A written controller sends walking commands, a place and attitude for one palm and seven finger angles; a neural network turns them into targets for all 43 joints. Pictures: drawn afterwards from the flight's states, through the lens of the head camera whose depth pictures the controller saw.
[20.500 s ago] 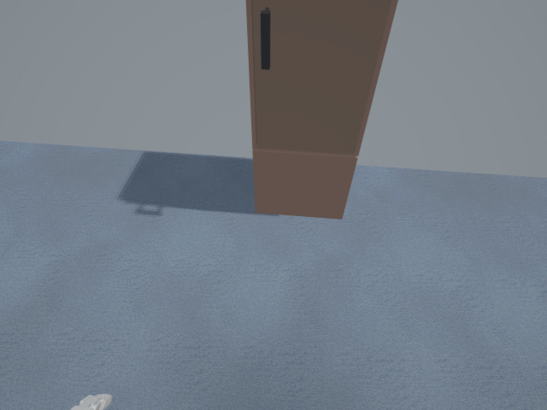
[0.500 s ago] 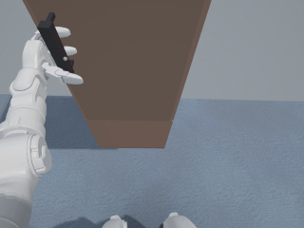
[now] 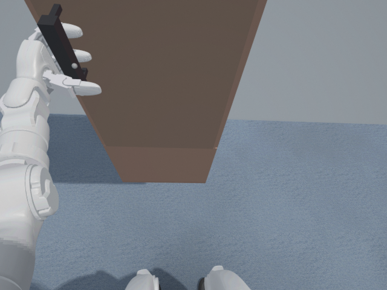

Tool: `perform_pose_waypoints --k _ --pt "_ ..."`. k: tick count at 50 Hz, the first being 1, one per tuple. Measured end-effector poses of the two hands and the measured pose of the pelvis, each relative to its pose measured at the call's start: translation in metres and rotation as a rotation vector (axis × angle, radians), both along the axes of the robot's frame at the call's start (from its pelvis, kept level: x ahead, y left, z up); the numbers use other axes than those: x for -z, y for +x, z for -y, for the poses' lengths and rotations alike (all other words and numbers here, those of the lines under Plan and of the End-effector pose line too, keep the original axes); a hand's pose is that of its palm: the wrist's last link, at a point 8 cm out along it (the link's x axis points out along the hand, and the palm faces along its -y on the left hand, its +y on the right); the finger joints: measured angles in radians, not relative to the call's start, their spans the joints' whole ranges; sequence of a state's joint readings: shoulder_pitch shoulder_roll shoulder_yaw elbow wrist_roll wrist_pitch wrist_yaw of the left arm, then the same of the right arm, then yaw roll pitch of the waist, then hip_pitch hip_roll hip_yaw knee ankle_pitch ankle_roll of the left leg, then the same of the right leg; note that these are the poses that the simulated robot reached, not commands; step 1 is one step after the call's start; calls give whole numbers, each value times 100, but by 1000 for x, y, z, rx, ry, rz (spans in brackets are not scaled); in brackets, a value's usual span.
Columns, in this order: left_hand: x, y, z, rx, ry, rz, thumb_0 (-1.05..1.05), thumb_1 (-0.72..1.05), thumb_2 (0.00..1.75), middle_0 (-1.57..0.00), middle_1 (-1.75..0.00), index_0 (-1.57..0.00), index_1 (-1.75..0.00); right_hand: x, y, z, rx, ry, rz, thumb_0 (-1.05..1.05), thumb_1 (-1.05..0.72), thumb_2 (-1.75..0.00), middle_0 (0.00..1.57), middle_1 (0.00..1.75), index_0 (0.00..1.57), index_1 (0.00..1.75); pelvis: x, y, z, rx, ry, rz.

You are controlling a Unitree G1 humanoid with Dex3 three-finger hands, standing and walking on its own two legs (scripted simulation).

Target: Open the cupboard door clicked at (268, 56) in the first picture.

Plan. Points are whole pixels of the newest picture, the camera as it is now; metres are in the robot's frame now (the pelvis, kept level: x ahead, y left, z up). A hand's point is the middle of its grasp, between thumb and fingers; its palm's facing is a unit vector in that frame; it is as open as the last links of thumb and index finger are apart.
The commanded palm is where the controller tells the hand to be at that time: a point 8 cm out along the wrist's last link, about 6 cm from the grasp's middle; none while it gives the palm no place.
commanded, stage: close the thumb around the handle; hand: left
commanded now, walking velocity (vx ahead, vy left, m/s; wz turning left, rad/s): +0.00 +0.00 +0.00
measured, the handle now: (69, 52) +0.57 +0.20 +0.13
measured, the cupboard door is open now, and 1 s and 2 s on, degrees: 0 5 46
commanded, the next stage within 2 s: pull the door open along its arc in 0.52 s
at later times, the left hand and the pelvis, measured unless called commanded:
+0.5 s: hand (76, 66) +0.52 +0.18 +0.13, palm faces -0.08 -1.00 +0.00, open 5.9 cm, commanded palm +0.51 +0.22 +0.12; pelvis +0.00 +0.01 +0.00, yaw +0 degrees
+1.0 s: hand (76, 79) +0.49 +0.17 +0.13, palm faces -0.09 -1.00 +0.00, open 5.9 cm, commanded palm +0.43 +0.23 +0.12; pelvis +0.02 +0.00 +0.01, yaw -2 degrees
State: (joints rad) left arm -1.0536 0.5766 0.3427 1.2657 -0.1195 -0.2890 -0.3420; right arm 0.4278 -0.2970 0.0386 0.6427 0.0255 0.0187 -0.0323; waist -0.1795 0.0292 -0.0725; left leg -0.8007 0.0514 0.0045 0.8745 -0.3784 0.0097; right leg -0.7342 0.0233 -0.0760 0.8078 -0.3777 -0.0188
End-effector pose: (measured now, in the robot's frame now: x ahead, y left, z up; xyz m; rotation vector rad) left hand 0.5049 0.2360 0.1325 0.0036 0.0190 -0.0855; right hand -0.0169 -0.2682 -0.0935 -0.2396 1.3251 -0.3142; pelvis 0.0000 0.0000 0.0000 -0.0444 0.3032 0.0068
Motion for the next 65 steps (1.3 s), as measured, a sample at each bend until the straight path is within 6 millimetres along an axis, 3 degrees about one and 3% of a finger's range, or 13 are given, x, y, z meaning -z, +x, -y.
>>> perform_pose_waypoints --k 20,35,44,48,52,57,65 --pt "1 1 -1 -10 2 8 1 61 78 -39 -132 -41 -133 5 13 -16 -17 31 18 0 -90 -90 20 30 20 30 1 5 -9 -1 -2 2" --pt "2 -1 4 -15 -1 7 0 69 85 -40 -135 -38 -135 5 5 -11 -15 17 13 0 -90 -90 20 30 20 30 3 -2 -7 -2 0 -1" --pt "2 -12 5 -9 0 15 0 70 81 -39 -135 -39 -135 3 9 -10 23 36 43 0 -90 -90 20 30 20 30 -3 8 -5 29 11 20" --pt "3 -24 5 -2 -5 26 0 70 78 -38 -135 -38 -135 1 27 -11 26 51 85 0 -90 -90 20 30 20 30 -6 16 -5 38 16 39" --pt "4 -43 7 5 -7 37 0 69 75 -35 -134 -35 -135 -2 57 -11 15 70 162 1 -90 -90 20 30 20 30 -11 24 -4 43 21 63" --pt "5 -79 12 15 -30 54 0 68 72 -33 -133 -32 -135 -11 109 -14 -32 94 302 1 -90 -90 20 30 20 30 -16 33 -4 46 26 99" --pt "8 -145 43 -261 -124 77 2 65 73 -32 -134 -36 -135 -31 200 -33 -200 157 514 1 -90 -90 20 30 20 30 -20 35 -1 18 34 145"
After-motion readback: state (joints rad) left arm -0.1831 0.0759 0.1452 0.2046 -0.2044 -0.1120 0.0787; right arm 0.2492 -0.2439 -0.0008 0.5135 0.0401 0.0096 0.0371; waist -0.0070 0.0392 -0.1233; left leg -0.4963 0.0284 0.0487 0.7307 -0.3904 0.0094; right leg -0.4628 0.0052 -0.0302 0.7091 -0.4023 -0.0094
